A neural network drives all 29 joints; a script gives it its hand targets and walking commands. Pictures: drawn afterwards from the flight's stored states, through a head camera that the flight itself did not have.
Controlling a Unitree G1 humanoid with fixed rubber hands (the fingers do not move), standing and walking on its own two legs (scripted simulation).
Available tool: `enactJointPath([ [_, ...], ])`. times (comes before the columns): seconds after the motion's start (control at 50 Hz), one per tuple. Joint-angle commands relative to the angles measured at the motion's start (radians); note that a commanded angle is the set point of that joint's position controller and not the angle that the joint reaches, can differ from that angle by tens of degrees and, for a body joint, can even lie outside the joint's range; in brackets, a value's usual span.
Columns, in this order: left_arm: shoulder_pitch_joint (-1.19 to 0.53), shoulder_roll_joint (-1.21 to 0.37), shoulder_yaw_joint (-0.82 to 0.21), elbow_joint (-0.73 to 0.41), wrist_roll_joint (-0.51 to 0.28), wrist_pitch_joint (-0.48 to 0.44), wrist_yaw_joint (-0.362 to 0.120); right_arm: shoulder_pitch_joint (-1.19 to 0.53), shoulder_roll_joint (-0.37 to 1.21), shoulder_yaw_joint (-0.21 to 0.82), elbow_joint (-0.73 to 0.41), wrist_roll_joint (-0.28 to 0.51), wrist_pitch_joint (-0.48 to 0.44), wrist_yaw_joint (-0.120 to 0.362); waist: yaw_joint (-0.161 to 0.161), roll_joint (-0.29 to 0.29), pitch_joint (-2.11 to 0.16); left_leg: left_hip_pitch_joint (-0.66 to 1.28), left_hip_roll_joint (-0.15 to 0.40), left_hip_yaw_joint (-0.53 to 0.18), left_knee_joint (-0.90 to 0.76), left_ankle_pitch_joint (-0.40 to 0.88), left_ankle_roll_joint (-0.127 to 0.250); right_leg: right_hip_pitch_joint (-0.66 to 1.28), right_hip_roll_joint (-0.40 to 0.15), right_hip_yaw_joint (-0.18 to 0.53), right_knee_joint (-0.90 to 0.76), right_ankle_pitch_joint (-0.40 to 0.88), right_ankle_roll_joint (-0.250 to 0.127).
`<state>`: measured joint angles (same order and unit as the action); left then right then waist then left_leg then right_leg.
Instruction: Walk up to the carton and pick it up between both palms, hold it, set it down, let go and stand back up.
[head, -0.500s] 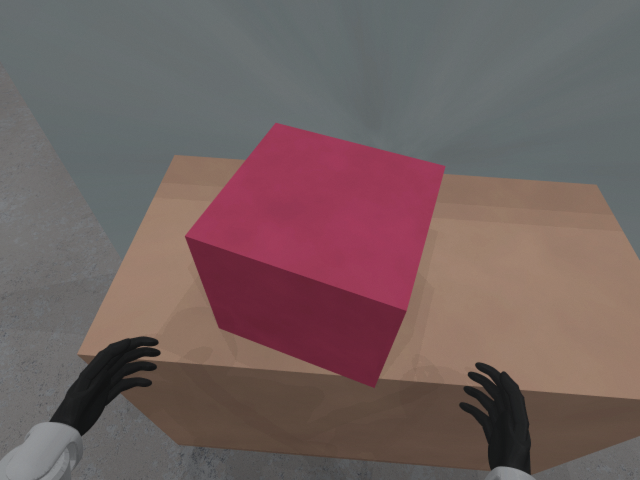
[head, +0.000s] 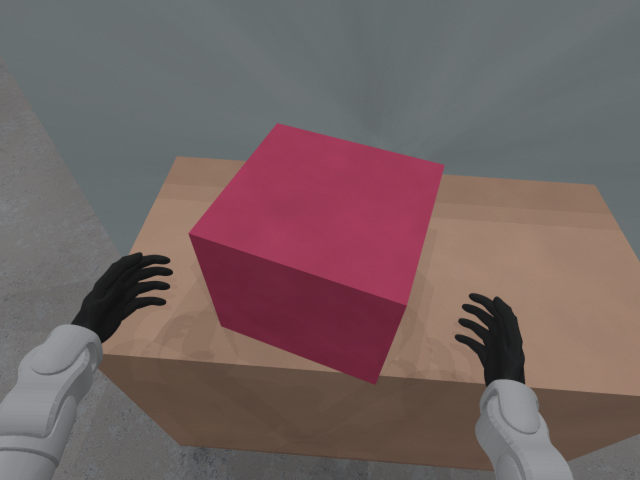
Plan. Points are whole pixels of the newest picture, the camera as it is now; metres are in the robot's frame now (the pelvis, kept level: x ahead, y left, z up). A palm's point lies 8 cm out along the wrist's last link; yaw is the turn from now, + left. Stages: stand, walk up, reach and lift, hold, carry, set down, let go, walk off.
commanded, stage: reach and lift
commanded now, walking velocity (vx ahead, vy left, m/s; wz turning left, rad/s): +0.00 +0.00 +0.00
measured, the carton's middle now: (325, 251) +0.47 +0.06 -0.01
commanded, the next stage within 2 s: none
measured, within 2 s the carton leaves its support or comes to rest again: neither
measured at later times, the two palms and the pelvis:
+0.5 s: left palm (121, 239) +0.36 +0.30 +0.11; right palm (518, 305) +0.33 -0.17 +0.09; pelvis -0.01 +0.00 +0.00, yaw +0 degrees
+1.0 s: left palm (147, 184) +0.42 +0.28 +0.15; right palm (535, 255) +0.38 -0.19 +0.12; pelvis +0.00 +0.00 +0.00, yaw +0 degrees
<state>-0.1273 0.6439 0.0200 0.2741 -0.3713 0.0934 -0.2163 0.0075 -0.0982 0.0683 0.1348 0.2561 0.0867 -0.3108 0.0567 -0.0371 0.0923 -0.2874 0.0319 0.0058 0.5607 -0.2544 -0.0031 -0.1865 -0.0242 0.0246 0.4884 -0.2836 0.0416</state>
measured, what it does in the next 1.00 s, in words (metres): stands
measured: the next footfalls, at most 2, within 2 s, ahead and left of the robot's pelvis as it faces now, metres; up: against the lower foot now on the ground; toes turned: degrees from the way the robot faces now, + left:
none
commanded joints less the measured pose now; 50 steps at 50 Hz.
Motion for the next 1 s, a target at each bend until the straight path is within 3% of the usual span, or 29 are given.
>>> enactJointPath([
  [0.0,-0.407,0.243,0.103,-0.051,-0.085,0.006,0.017,-0.309,-0.089,-0.137,-0.159,0.004,0.016,-0.019,-0.097,0.175,-0.302,0.257,0.007,0.039,-0.142,0.182,-0.002,0.1,-0.002,-0.01,-0.145,0.143,-0.065],
  [0.08,-0.372,0.249,0.122,0.007,-0.078,0.019,0.013,-0.275,-0.096,-0.09,-0.124,0.044,0.055,-0.018,-0.089,0.115,-0.34,0.275,-0.009,0.035,-0.134,0.27,0.013,0.148,0.002,-0.011,-0.134,0.266,-0.038],
  [0.1,-0.536,0.237,0.106,0.001,-0.09,0.034,0.015,-0.414,-0.112,-0.158,-0.098,0.023,0.067,-0.018,-0.118,0.156,-0.337,0.252,-0.003,0.029,-0.145,0.211,0.0,0.094,0.015,-0.011,-0.138,0.175,-0.055],
  [0.12,-0.486,0.233,0.122,-0.016,-0.077,0.031,0.017,-0.366,-0.117,-0.172,-0.111,0.03,0.071,-0.02,-0.119,0.15,-0.37,0.267,-0.007,0.027,-0.145,0.22,-0.001,0.105,0.017,-0.015,-0.139,0.2,-0.058],
  [0.14,-0.434,0.241,0.119,0.01,-0.088,0.041,0.021,-0.357,-0.114,-0.128,-0.138,0.051,0.083,-0.015,-0.088,0.118,-0.345,0.251,-0.004,0.028,-0.142,0.25,0.008,0.109,0.013,-0.013,-0.133,0.228,-0.049],
  [0.18,-0.605,0.271,0.109,0.009,-0.084,0.053,0.022,-0.442,-0.129,-0.177,-0.067,0.036,0.117,-0.011,-0.14,0.191,-0.357,0.252,0.0,0.019,-0.145,0.254,-0.005,0.082,0.014,-0.023,-0.128,0.221,-0.062],
  [0.2,-0.582,0.241,0.106,0.021,-0.099,0.058,0.02,-0.452,-0.117,-0.163,-0.128,0.05,0.113,-0.013,-0.126,0.146,-0.375,0.26,0.0,0.025,-0.15,0.25,0.006,0.11,0.019,-0.019,-0.134,0.228,-0.059],
  [0.22,-0.559,0.268,0.111,0.007,-0.09,0.041,0.025,-0.423,-0.116,-0.15,-0.097,0.049,0.12,-0.013,-0.108,0.164,-0.385,0.251,-0.002,0.032,-0.141,0.257,0.002,0.127,0.007,-0.008,-0.133,0.236,-0.049],
  [0.24,-0.584,0.251,0.106,0.1,-0.083,0.051,0.014,-0.47,-0.109,-0.129,-0.048,0.048,0.143,-0.008,-0.112,0.118,-0.322,0.231,-0.006,0.036,-0.158,0.194,0.025,0.113,0.005,-0.004,-0.149,0.193,-0.045],
  [0.26,-0.687,0.257,0.088,0.101,-0.096,0.053,0.012,-0.573,-0.131,-0.164,-0.049,0.049,0.154,-0.015,-0.148,0.144,-0.34,0.23,-0.005,0.031,-0.165,0.157,0.022,0.066,0.006,-0.008,-0.143,0.17,-0.056],
  [0.3,-0.671,0.257,0.089,0.076,-0.107,0.044,0.024,-0.563,-0.139,-0.174,-0.1,0.05,0.151,-0.014,-0.122,0.122,-0.419,0.21,-0.006,0.035,-0.163,0.145,0.017,0.118,0.012,-0.017,-0.14,0.16,-0.06],
  [0.32,-0.663,0.25,0.082,0.104,-0.104,0.045,0.025,-0.557,-0.127,-0.157,-0.054,0.069,0.16,-0.004,-0.127,0.168,-0.382,0.226,-0.003,0.028,-0.164,0.165,0.01,0.078,0.014,-0.018,-0.135,0.179,-0.064],
  [0.36,-0.738,0.252,0.079,0.161,-0.113,0.052,0.022,-0.622,-0.144,-0.165,-0.023,0.057,0.162,-0.001,-0.139,0.126,-0.417,0.232,-0.008,0.019,-0.161,0.188,0.016,0.084,0.02,-0.028,-0.133,0.206,-0.056],
  [0.44,-0.843,0.264,0.072,0.155,-0.1,0.067,0.028,-0.726,-0.174,-0.184,0.002,0.064,0.167,-0.002,-0.158,0.174,-0.454,0.229,-0.011,0.031,-0.144,0.248,0.0,0.066,0.02,-0.028,-0.121,0.247,-0.056],
  [0.48,-0.842,0.219,0.046,0.225,-0.116,0.069,0.017,-0.724,-0.147,-0.159,0.027,0.049,0.175,0.0,-0.184,0.098,-0.43,0.23,-0.016,0.035,-0.151,0.22,0.018,0.08,0.022,-0.03,-0.144,0.269,-0.052],
  [0.5,-0.854,0.248,0.06,0.232,-0.107,0.052,0.023,-0.723,-0.144,-0.139,0.01,0.066,0.167,0.007,-0.154,0.113,-0.447,0.224,-0.013,0.032,-0.153,0.206,0.02,0.079,0.019,-0.021,-0.134,0.249,-0.045],
  [0.58,-0.979,0.275,0.047,0.342,-0.096,0.05,0.024,-0.843,-0.167,-0.178,0.105,0.065,0.191,0.014,-0.157,0.159,-0.422,0.194,-0.013,0.024,-0.155,0.155,0.009,0.041,0.019,-0.024,-0.139,0.184,-0.064],
  [0.62,-0.943,0.255,0.025,0.282,-0.108,0.054,0.033,-0.807,-0.21,-0.196,0.091,0.072,0.183,0.025,-0.162,0.174,-0.49,0.265,-0.018,0.035,-0.146,0.272,-0.012,0.032,0.036,-0.041,-0.135,0.281,-0.058],
  [0.66,-0.997,0.247,0.036,0.395,-0.097,0.052,0.027,-0.872,-0.176,-0.138,0.151,0.071,0.186,0.032,-0.16,0.102,-0.453,0.217,-0.011,0.03,-0.156,0.225,0.017,0.043,0.023,-0.037,-0.134,0.252,-0.053],
  [0.7,-1.017,0.252,0.018,0.392,-0.087,0.04,0.026,-0.87,-0.19,-0.157,0.178,0.068,0.169,0.02,-0.187,0.135,-0.517,0.251,-0.018,0.023,-0.141,0.256,0.007,0.047,0.028,-0.036,-0.135,0.314,-0.053],
  [0.74,-1.04,0.253,0.016,0.385,-0.094,0.033,0.033,-0.924,-0.193,-0.135,0.128,0.088,0.15,0.025,-0.161,0.121,-0.538,0.253,-0.022,0.038,-0.125,0.308,0.003,0.057,0.027,-0.04,-0.129,0.34,-0.05],
  [0.76,-1.085,0.273,0.012,0.433,-0.097,0.03,0.031,-0.963,-0.214,-0.153,0.23,0.086,0.157,0.036,-0.18,0.121,-0.492,0.267,-0.014,0.024,-0.116,0.346,-0.002,0.017,0.029,-0.057,-0.119,0.355,-0.053],
  [0.8,-1.085,0.26,-0.004,0.407,-0.091,0.025,0.036,-0.944,-0.238,-0.168,0.249,0.073,0.142,0.035,-0.19,0.159,-0.528,0.299,-0.018,0.02,-0.116,0.328,-0.017,0.022,0.035,-0.058,-0.132,0.341,-0.057],
  [0.84,-1.15,0.257,-0.035,0.471,-0.109,0.011,0.03,-1.022,-0.219,-0.143,0.239,0.079,0.131,0.037,-0.192,0.119,-0.521,0.25,-0.014,0.023,-0.122,0.265,0.0,0.023,0.024,-0.052,-0.123,0.314,-0.051],
  [0.88,-1.106,0.221,-0.041,0.501,-0.088,0.005,0.028,-0.985,-0.219,-0.126,0.34,0.097,0.134,0.044,-0.196,0.15,-0.52,0.288,-0.012,0.023,-0.124,0.322,-0.002,0.035,0.031,-0.058,-0.127,0.357,-0.058],
  [0.9,-1.187,0.253,-0.037,0.553,-0.094,-0.005,0.025,-1.068,-0.225,-0.13,0.32,0.08,0.125,0.044,-0.201,0.106,-0.536,0.246,-0.02,0.018,-0.106,0.307,0.0,0.013,0.033,-0.051,-0.123,0.346,-0.053],
  [0.94,-1.212,0.227,-0.068,0.554,-0.09,-0.01,0.035,-1.076,-0.229,-0.14,0.443,0.076,0.125,0.051,-0.206,0.167,-0.502,0.285,-0.008,0.013,-0.103,0.329,-0.018,-0.034,0.034,-0.062,-0.129,0.323,-0.064],
  [0.96,-1.219,0.24,-0.048,0.561,-0.094,-0.019,0.034,-1.12,-0.221,-0.102,0.305,0.103,0.1,0.055,-0.18,0.119,-0.586,0.276,-0.015,0.017,-0.091,0.348,-0.01,0.008,0.033,-0.067,-0.116,0.353,-0.06],
  [0.98,-1.241,0.241,-0.064,0.601,-0.1,-0.026,0.038,-1.12,-0.237,-0.117,0.381,0.08,0.099,0.055,-0.201,0.12,-0.56,0.266,-0.02,0.017,-0.099,0.307,0.0,-0.016,0.036,-0.067,-0.121,0.336,-0.061],
])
